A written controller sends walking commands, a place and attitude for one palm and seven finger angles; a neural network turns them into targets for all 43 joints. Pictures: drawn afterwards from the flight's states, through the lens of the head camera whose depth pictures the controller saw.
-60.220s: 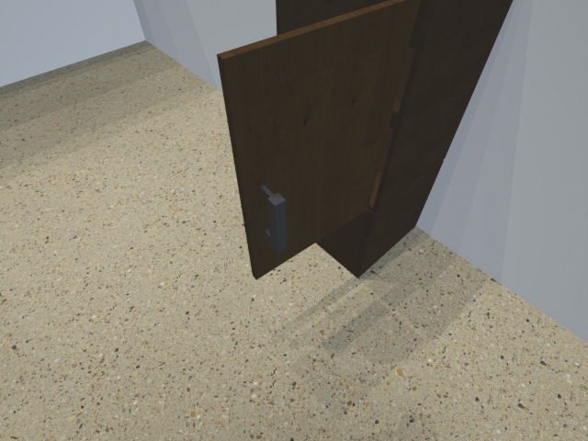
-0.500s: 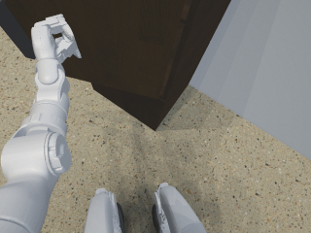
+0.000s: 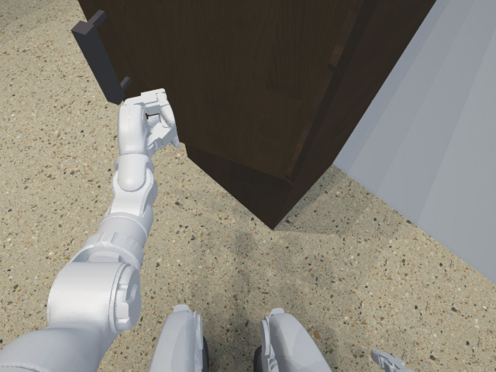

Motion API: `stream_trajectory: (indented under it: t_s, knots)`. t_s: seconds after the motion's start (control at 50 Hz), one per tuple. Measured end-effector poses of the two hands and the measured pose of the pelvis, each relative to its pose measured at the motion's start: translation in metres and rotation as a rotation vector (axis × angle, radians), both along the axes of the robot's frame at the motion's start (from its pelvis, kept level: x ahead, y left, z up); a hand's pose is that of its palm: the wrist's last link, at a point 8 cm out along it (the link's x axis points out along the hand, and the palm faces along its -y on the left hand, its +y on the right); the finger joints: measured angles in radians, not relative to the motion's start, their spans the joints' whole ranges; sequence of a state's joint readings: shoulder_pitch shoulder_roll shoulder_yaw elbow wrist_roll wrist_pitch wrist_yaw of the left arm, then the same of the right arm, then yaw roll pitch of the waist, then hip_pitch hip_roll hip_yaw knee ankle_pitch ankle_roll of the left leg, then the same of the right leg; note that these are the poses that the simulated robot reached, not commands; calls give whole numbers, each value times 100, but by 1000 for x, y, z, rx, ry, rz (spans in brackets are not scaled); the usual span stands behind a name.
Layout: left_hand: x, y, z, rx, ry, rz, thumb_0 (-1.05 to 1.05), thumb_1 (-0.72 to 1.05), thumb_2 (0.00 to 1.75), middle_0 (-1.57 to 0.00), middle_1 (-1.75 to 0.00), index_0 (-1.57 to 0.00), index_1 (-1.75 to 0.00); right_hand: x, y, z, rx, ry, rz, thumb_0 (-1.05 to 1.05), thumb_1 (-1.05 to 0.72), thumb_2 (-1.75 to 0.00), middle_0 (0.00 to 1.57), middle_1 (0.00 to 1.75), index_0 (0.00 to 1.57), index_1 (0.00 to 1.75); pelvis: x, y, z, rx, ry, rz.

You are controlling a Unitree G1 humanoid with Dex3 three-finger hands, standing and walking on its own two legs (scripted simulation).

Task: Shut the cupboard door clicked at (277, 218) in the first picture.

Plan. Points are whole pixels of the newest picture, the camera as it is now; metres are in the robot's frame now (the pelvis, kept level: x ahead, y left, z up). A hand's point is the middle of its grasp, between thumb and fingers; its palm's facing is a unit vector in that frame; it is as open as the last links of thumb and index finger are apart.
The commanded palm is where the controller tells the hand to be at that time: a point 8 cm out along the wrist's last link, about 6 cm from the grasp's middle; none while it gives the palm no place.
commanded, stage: draw the hand back to the body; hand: left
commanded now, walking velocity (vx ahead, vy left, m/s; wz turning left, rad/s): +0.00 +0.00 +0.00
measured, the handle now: (108, 60) +0.65 +0.21 +0.03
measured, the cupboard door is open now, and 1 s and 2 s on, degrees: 21 21 21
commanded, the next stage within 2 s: step back with the hand held close in 1.62 s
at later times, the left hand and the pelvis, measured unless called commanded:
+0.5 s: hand (102, 152) +0.39 +0.15 +0.14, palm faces +0.02 -1.00 -0.04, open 3.1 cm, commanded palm +0.34 +0.21 +0.15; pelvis +0.01 +0.01 +0.07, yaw +0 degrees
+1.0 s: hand out of the picture +0.28 +0.24 +0.23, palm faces +0.30 -0.90 -0.31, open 4.3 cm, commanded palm +0.23 +0.29 +0.26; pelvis +0.04 +0.02 +0.13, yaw +1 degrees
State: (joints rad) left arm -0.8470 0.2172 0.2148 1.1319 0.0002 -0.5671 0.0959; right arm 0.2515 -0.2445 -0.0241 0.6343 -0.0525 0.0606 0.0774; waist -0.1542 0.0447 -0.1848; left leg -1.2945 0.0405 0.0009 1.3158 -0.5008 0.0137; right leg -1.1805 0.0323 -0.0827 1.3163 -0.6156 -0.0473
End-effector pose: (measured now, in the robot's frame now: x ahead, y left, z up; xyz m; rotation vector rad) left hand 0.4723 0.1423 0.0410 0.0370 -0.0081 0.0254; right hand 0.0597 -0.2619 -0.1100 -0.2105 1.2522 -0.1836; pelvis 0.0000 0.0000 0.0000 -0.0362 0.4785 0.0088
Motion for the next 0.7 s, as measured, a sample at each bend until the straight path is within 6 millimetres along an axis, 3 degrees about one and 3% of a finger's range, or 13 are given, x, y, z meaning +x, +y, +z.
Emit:
stream_trajectory:
  t_s: [0.14, 0.24, 0.32, 0.42, 0.54, 0.7]
  knots:
    - [1, 10, 13, -5, -41, 15, 2, 90, 90, -130, -150, -130, -150, -16, 13, -6, 42, 23, -38, 0, -91, -89, 20, 30, 20, 30, -3, 1, 0, 3, -6, -13]
    - [-31, 28, 34, 16, -29, 12, 2, 90, 90, -130, -149, -130, -150, -29, 25, 8, 95, 46, -83, 1, -91, -89, 20, 30, 20, 30, 2, 3, 22, 15, -60, -27]
    - [-63, 43, 53, 7, 2, 30, 2, 90, 90, -130, -150, -130, -150, -24, 29, 31, 99, 21, -77, 1, -91, -89, 20, 30, 20, 30, 7, 3, 45, 19, -118, -24]
    - [-90, 55, 83, 5, -45, 21, 2, 90, 90, -130, -150, -130, -150, 3, 21, 58, 55, -81, -43, 1, -91, -89, 20, 30, 20, 30, 12, 3, 63, 14, -183, -6]
    - [-117, 65, 107, -1, -55, -13, 2, 90, 90, -129, -148, -129, -149, 54, 11, 89, 10, -259, -4, 1, -91, -89, 20, 30, 20, 30, 16, 7, 78, 14, -250, -2]
    - [-168, 90, 138, 170, 66, 67, 2, 89, 90, -116, -133, -115, -134, 124, 30, 136, 13, -439, 24, 1, -91, -89, 20, 30, 20, 30, 25, 11, 105, 29, -365, -1]
